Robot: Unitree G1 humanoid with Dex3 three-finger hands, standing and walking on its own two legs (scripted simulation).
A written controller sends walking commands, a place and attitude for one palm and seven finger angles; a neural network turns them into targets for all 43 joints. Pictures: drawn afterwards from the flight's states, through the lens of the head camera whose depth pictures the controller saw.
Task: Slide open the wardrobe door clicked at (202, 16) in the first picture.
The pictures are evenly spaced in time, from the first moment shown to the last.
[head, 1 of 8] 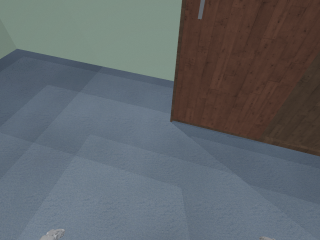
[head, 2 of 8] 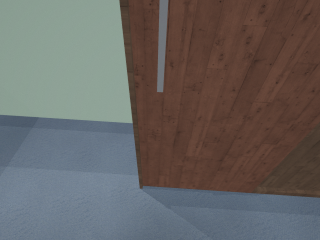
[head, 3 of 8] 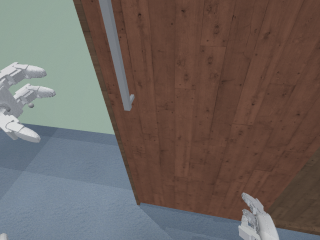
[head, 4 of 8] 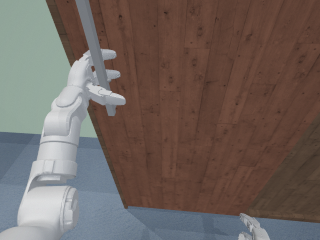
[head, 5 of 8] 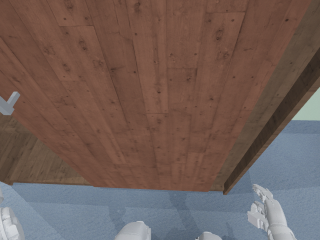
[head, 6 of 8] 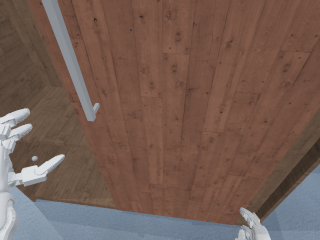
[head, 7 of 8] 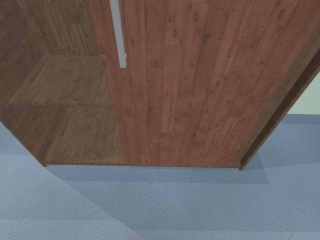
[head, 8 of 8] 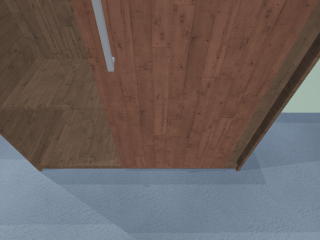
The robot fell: no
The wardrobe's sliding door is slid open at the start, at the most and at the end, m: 0.00 0.57 0.56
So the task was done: yes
